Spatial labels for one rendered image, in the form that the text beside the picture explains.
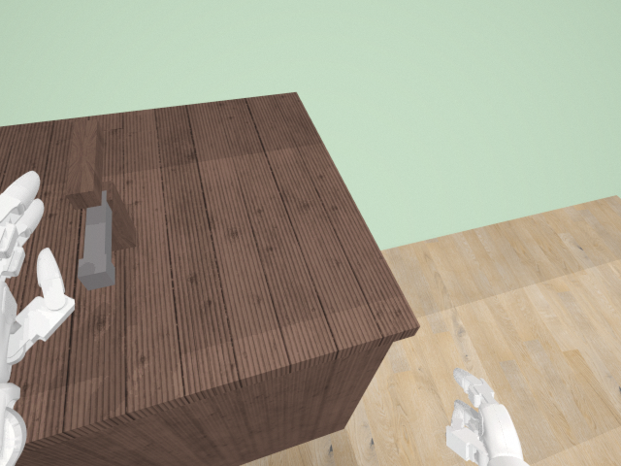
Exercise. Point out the tap lever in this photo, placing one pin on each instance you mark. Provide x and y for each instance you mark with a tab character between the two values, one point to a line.
96	269

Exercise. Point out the robot left hand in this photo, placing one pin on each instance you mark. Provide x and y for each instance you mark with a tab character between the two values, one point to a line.
19	216

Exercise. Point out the counter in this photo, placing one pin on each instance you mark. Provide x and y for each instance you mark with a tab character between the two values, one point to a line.
251	305

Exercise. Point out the robot right hand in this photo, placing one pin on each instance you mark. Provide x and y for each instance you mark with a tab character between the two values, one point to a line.
491	432

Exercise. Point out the left robot forearm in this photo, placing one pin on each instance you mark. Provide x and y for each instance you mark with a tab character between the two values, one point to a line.
12	426

